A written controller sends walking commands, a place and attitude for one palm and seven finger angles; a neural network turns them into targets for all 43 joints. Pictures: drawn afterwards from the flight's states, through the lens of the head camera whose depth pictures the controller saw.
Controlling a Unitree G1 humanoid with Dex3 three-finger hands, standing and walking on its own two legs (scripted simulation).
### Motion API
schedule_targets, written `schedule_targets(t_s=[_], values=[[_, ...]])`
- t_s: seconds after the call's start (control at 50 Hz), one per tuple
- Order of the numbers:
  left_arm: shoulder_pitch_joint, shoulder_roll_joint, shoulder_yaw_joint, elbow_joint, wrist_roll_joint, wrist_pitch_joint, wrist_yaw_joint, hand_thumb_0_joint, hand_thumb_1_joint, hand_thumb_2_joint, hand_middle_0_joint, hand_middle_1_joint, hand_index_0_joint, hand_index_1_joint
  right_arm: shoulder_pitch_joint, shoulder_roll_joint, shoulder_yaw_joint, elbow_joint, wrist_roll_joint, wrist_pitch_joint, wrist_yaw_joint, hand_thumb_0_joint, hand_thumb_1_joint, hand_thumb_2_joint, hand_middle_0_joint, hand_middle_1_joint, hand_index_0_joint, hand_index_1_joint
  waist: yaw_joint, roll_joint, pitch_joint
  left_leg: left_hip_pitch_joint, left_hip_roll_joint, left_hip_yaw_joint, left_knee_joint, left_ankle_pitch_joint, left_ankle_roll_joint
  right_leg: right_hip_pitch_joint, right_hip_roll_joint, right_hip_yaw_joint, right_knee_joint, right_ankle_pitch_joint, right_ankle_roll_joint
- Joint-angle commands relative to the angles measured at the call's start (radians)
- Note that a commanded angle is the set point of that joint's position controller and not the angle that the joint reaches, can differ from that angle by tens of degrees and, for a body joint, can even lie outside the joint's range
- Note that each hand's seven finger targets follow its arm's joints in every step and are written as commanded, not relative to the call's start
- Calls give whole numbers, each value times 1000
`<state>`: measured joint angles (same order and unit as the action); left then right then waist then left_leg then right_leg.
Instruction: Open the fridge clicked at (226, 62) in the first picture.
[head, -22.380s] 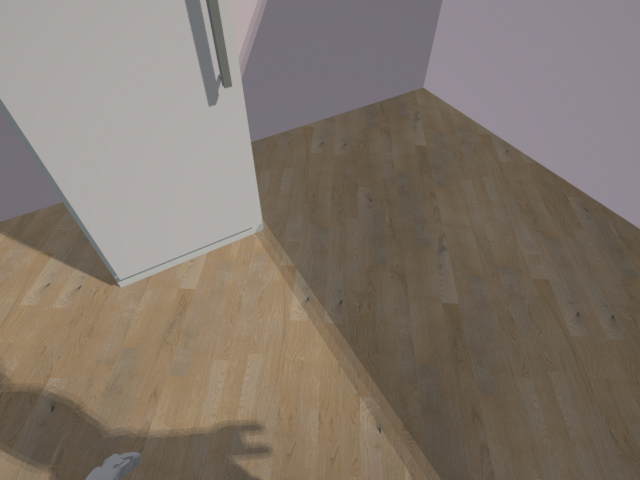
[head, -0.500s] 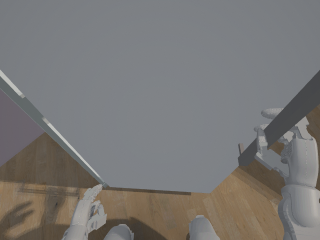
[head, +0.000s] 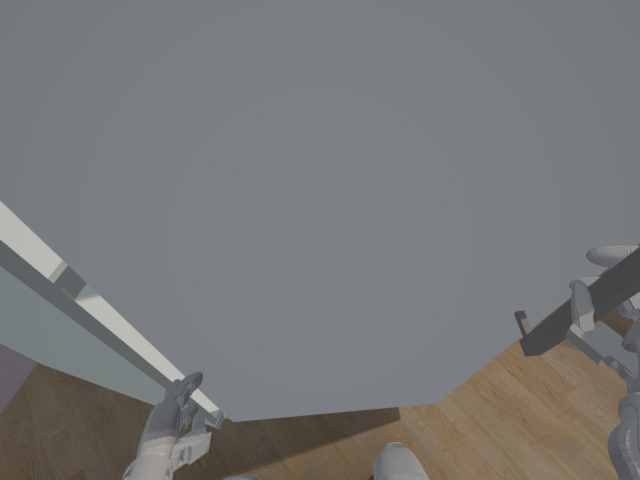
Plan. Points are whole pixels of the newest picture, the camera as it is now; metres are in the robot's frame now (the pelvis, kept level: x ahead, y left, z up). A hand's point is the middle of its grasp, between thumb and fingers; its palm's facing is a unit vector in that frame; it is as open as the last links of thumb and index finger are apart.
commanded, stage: stop walking and hold the door back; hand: right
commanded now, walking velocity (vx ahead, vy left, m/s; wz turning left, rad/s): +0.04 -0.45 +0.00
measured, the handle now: (607, 267) +0.31 -0.26 +0.14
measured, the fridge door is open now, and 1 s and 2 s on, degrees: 68 62 71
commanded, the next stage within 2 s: loosen the grip on the handle in 1.54 s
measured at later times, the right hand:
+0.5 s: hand (577, 304) +0.28 -0.24 +0.12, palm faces +0.39 +0.90 -0.20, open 5.5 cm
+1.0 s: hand (559, 262) +0.33 -0.24 +0.12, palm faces +0.35 +0.91 -0.22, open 5.5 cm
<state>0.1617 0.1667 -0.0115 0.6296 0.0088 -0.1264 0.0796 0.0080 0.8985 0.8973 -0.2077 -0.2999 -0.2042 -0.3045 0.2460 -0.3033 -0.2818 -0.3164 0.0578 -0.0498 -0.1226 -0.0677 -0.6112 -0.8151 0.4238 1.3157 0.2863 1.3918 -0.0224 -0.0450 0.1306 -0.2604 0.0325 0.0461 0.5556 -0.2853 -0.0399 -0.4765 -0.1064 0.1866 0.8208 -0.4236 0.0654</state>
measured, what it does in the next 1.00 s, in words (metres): steps on the spot: right foot, then left foot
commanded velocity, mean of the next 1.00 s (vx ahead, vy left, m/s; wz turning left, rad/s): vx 0.13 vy -0.08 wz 0.00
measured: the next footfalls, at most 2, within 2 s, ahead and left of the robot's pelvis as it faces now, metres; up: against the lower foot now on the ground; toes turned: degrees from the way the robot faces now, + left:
right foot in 0.28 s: -0.01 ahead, -0.07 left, +0.00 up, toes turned -15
left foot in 0.68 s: -0.03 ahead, +0.13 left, +0.00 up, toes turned -2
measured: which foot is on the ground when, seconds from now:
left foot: down 0.00-0.30, up 0.32-0.66, down 0.68-1.00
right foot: up 0.00-0.26, down 0.28-0.68, up 0.70-0.96, down 0.98-1.00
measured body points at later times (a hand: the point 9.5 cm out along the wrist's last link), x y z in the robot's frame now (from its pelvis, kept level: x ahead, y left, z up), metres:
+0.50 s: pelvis -0.09 +0.02 +0.02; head -0.03 +0.01 +0.46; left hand +0.11 +0.21 -0.09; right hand +0.25 -0.28 +0.13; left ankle -0.08 +0.17 -0.65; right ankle -0.04 -0.06 -0.72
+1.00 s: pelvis -0.07 +0.03 +0.00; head -0.04 +0.04 +0.45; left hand +0.05 +0.32 -0.10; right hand +0.30 -0.28 +0.13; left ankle -0.11 +0.17 -0.72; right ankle -0.03 -0.10 -0.73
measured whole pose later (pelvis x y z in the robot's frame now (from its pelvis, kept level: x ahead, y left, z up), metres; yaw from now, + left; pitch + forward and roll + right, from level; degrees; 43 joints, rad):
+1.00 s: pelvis -0.07 +0.03 +0.00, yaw -7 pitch -2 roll -1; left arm 0.26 0.35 0.04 0.71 -0.03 -0.06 0.12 0.01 0.90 0.90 -0.20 -0.30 -0.20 -0.30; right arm -0.56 -0.37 -0.29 0.75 0.01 -0.18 -0.04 -0.06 -0.65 -0.78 0.45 1.40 0.45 1.40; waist 0.09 0.00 0.11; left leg -0.14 0.08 0.03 0.61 -0.41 -0.04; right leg -0.29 -0.04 -0.11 0.54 -0.17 -0.01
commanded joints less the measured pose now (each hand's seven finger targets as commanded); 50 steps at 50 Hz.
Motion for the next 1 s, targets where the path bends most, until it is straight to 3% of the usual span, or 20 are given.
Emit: schedule_targets(t_s=[0.0,0.08,0.18,0.24,0.26,0.28,0.3,0.32,0.4,0.5,0.6,0.62,0.64,0.66,0.68,0.7,0.78,0.88,0.94,0.98], values=[[-46,125,59,-94,3,-40,18,0,900,900,-200,-300,-200,-300,-215,-202,-64,-62,-32,-93,-21,0,-900,-900,450,1400,450,1400,25,217,-327,237,366,-248,-105,817,195,-153,94,-137,508,-169,-7],[-76,139,25,-85,-3,-23,51,0,900,900,-200,-300,-200,-300,-498,-253,-95,174,-32,-137,-47,0,-900,-900,450,1400,450,1400,22,243,-252,210,319,-90,-71,937,135,-9,93,-220,176,-58,-26],[-77,158,29,-104,-17,11,35,0,900,900,-200,-300,-200,-300,-718,-224,-3,279,-35,-163,-31,0,-900,-900,450,1400,450,1400,-4,289,-292,180,357,-140,-66,765,142,144,113,-266,-128,-8,-49],[-57,185,40,-90,-25,40,25,0,900,900,-200,-300,-200,-300,-884,-227,18,319,-29,-172,-27,0,-900,-900,450,1400,450,1400,30,145,-351,105,289,-84,58,563,91,339,101,-273,-393,240,-59],[-62,216,51,-104,-26,36,23,0,900,900,-200,-300,-200,-300,-909,-213,28,306,-24,-179,-25,0,-900,-900,450,1400,450,1400,28,-13,-359,-39,185,-30,172,348,48,431,-30,-122,-428,396,-112],[-59,224,45,-122,-36,33,16,0,900,900,-200,-300,-200,-300,-974,-162,85,273,-16,-190,-22,0,-900,-900,450,1400,450,1400,25,-281,-379,-183,65,43,329,-138,-3,512,-211,86,-431,746,-212],[-56,199,39,-130,-36,38,4,0,900,900,-200,-300,-200,-300,-973,-150,100,293,-28,-195,-20,0,-900,-900,450,1400,450,1400,17,-346,-407,-242,33,-4,518,-378,14,542,-285,168,-470,741,-277],[-64,161,14,-118,-29,31,4,0,900,900,-200,-300,-200,-300,-1010,-138,136,317,-48,-188,-17,0,-900,-900,450,1400,450,1400,44,-277,-383,-275,43,-50,595,-313,19,500,-267,198,-505,561,-261],[0,210,46,-81,-50,18,24,0,900,900,-200,-300,-200,-300,-1145,-167,111,492,-32,-136,-9,0,-900,-900,450,1400,450,1400,43,14,-358,-265,31,-35,531,-110,3,455,-189,57,-499,274,-266],[14,202,18,-63,-43,12,38,0,900,900,-200,-300,-200,-300,-1305,-158,153,650,-30,-116,14,0,-900,-900,450,1400,450,1400,41,-136,-377,-197,-2,15,358,-106,12,438,-151,15,-551,25,-237],[34,221,16,-46,-33,13,45,0,900,900,-200,-300,-200,-300,-1392,-289,62,800,-34,-118,7,0,-900,-900,450,1400,450,1400,15,-176,-400,124,-46,90,-30,-156,46,281,-103,-64,-502,-138,-185],[35,222,19,-38,-33,11,42,0,900,900,-200,-300,-200,-300,-1392,-298,57,826,-33,-122,10,0,-900,-900,450,1400,450,1400,8,-133,-398,229,-28,48,-120,-155,65,201,-81,-92,-436,-130,-164],[45,220,27,-30,-30,17,39,0,900,900,-200,-300,-200,-300,-1356,-344,22,873,-39,-124,12,0,-900,-900,450,1400,450,1400,0,7,-386,320,78,-129,-222,-209,123,61,-26,-160,-244,-103,-129],[56,213,34,-31,-28,30,39,0,900,900,-200,-300,-200,-300,-1373,-398,-8,925,-39,-119,15,0,-900,-900,450,1400,450,1400,4,254,-324,368,290,-471,-332,-333,223,-167,73,-241,-22,-79,-63],[46,239,46,-29,-28,22,46,0,900,900,-200,-300,-200,-300,-1386,-404,-29,952,-27,-123,14,0,-900,-900,450,1400,450,1400,-11,235,-245,318,413,-569,-358,-138,272,-242,85,-186,196,-64,-40],[65,243,45,-12,-28,8,36,0,900,900,-200,-300,-200,-300,-1363,-383,-29,979,-28,-136,15,0,-900,-900,450,1400,450,1400,3,154,-287,349,405,-469,-297,100,263,-233,76,-146,264,-42,-41],[82,236,31,6,-48,4,36,0,900,900,-200,-300,-200,-300,-1350,-446,-87,1079,-44,-155,26,0,-900,-900,450,1400,450,1400,11,249,-298,363,257,-155,-144,547,165,-116,55,-219,78,49,-51],[59,236,49,-32,-38,15,40,0,900,900,-200,-300,-200,-300,-1164,-460,-146,974,-32,-190,41,0,-900,-900,450,1400,450,1400,-5,214,-302,301,202,-80,-81,703,118,152,109,-339,-246,226,-46],[63,257,71,-65,-42,19,36,0,900,900,-200,-300,-200,-300,-1059,-407,-122,797,-27,-207,46,0,-900,-900,450,1400,450,1400,26,92,-380,186,108,-4,73,571,41,391,25,-262,-370,642,-82],[61,256,76,-97,-46,22,8,0,900,900,-200,-300,-200,-300,-924,-320,-83,677,-18,-219,60,0,-900,-900,450,1400,450,1400,30,-100,-430,3,-13,-3,194,5,19,530,-145,-55,-331,937,-193]])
